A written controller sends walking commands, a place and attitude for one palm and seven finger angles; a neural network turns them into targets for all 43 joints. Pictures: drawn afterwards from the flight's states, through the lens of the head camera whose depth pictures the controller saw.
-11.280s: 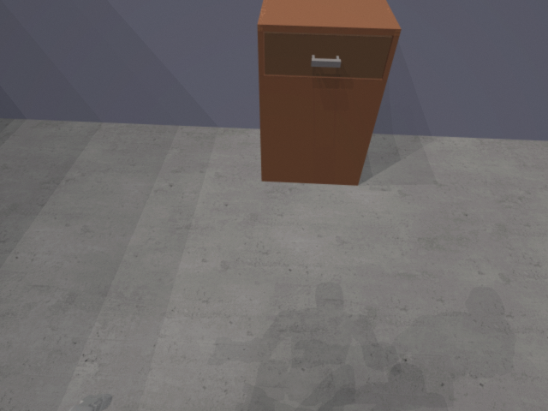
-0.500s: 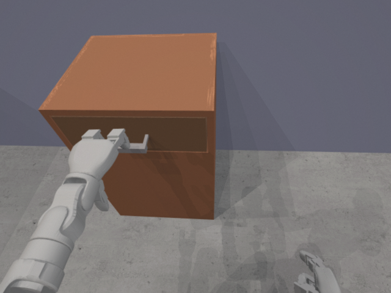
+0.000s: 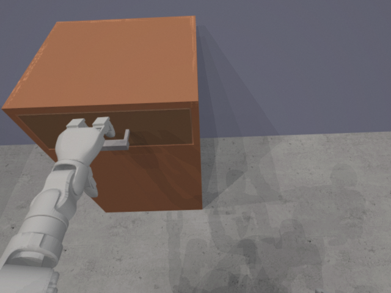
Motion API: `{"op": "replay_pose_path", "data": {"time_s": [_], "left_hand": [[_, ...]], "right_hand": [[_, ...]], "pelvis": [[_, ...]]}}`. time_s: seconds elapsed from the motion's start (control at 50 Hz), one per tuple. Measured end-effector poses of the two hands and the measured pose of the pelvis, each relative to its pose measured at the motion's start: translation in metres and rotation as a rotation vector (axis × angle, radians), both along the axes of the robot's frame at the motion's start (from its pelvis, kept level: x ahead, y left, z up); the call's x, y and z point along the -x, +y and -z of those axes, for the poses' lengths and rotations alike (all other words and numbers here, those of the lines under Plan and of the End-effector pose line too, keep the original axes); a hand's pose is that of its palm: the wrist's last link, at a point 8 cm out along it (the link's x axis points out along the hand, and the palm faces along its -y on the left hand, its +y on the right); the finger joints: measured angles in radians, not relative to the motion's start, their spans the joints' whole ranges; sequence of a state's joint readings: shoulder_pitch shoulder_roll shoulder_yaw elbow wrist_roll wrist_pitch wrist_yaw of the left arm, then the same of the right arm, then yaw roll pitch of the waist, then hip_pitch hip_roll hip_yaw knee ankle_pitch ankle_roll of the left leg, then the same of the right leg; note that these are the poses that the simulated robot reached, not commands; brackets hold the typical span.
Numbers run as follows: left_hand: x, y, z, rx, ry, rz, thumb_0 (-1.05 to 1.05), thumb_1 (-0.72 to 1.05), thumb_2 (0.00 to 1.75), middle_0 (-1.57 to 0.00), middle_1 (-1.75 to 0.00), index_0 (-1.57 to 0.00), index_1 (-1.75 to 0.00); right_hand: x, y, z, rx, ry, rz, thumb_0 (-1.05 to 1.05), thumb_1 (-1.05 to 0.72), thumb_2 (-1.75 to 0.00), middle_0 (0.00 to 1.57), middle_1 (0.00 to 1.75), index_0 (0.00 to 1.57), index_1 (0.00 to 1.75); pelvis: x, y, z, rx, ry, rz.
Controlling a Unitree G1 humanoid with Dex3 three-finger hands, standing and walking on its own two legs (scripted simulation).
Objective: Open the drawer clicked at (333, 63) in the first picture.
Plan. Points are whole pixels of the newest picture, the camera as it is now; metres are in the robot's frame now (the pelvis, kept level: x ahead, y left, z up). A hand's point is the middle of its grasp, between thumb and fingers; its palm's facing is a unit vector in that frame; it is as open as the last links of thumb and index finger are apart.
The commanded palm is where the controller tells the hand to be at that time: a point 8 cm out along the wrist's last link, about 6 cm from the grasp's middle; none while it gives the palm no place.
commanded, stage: move the hooked fingers above the handle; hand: left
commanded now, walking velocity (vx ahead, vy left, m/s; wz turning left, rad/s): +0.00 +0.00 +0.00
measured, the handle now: (110, 139) +0.51 +0.28 -0.07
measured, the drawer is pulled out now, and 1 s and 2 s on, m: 0.00 0.00 0.00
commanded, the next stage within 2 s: lower the fingers behind the handle in 1.36 s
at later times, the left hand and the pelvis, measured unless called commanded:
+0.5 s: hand (101, 147) +0.44 +0.26 +0.00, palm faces -0.06 -0.02 -1.00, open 13.8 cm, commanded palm +0.43 +0.27 +0.05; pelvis -0.01 +0.02 -0.02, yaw +0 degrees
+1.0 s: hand (102, 143) +0.46 +0.27 -0.02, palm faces -0.08 -0.04 -1.00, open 13.8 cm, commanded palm +0.45 +0.27 +0.04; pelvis -0.01 +0.02 -0.03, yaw -1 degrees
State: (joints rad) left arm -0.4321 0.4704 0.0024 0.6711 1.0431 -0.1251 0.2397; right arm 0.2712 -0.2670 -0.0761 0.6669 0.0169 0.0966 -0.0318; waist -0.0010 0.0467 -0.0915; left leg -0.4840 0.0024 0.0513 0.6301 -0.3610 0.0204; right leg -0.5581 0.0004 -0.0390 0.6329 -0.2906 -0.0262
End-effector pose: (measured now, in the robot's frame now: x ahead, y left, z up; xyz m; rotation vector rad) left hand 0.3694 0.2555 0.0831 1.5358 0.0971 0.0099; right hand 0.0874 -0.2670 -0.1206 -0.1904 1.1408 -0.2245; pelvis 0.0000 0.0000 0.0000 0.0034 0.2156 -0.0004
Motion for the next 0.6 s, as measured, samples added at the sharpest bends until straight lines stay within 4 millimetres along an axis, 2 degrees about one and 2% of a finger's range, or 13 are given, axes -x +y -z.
{"op": "replay_pose_path", "data": {"time_s": [0.26,0.6], "left_hand": [[-0.024,0.01,0.017,-0.008,0.015,0.002,0.0,-0.48,0.3,-0.32,-1.2,-0.32,-1.2],[-0.062,0.006,0.038,-0.009,0.012,-0.001,0.0,-0.48,0.3,-0.32,-1.2,-0.32,-1.2]], "right_hand": [[0.026,0.009,0.006,0.006,0.056,0.023,0.01,-0.91,-0.9,0.2,0.3,0.2,0.3],[0.087,0.013,0.017,0.026,0.218,0.075,0.0,-0.91,-0.9,0.2,0.3,0.2,0.3]], "pelvis": [[0.007,0.009,0.008,0.008,0.054,0.002],[0.013,0.02,0.021,0.02,0.13,0.009]]}}
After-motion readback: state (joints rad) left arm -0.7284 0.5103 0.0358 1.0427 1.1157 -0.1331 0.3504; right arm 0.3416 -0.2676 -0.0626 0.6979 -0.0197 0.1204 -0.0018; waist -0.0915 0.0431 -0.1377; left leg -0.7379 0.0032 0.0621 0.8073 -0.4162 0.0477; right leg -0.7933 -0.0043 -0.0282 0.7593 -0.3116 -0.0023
